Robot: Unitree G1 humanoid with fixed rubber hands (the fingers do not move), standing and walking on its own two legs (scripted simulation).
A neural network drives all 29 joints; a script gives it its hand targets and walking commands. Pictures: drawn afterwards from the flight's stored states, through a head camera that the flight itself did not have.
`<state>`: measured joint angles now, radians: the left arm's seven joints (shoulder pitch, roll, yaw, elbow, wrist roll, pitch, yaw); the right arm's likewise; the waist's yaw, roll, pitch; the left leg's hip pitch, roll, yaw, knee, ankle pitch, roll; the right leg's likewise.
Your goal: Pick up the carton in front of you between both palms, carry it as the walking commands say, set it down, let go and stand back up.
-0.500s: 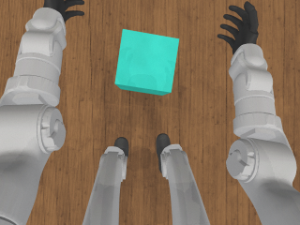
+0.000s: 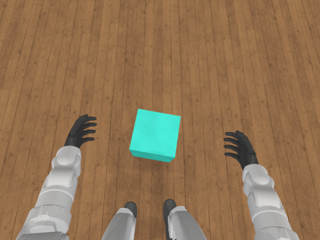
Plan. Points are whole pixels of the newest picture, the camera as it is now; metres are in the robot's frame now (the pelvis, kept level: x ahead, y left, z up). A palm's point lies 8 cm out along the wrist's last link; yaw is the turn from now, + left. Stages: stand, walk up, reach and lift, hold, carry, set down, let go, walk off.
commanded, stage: let go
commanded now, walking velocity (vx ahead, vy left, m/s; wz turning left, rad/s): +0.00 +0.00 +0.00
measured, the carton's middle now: (154, 137) +0.47 -0.01 -0.61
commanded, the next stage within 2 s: stand in 0.86 s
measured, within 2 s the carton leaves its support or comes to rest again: neither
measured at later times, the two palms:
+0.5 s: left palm (32, 211) +0.20 +0.24 -0.03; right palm (264, 215) +0.19 -0.22 -0.03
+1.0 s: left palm (28, 229) +0.16 +0.26 -0.05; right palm (274, 220) +0.17 -0.25 -0.04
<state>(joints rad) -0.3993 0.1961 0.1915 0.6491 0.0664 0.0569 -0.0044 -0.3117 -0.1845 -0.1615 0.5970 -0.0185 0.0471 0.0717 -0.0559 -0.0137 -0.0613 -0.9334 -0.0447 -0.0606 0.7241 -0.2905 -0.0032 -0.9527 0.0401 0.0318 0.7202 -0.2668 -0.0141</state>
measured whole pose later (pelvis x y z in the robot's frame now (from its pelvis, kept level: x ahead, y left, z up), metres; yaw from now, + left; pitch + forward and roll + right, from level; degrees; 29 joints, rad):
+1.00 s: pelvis +0.04 +0.00 +0.04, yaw -1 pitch +1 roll +0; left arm 0.30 0.24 0.03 0.63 0.04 -0.02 0.00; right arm 0.26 -0.26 -0.02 0.58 -0.05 -0.01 -0.02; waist 0.00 0.02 -0.03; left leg -0.19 -0.02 -0.03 0.50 -0.33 0.01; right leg -0.22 0.04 0.04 0.51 -0.30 -0.01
